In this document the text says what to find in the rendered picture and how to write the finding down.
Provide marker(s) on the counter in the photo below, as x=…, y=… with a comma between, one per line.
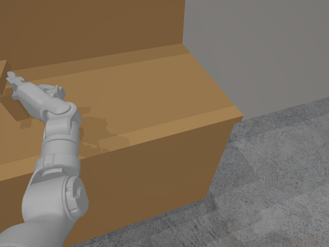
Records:
x=154, y=123

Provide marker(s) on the left robot forearm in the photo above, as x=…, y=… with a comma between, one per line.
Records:
x=60, y=145

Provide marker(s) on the robot left hand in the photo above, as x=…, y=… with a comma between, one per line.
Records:
x=32, y=96

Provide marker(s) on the left robot upper arm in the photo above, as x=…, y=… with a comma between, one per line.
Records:
x=51, y=209

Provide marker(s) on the tap lever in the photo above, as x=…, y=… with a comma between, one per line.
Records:
x=15, y=97

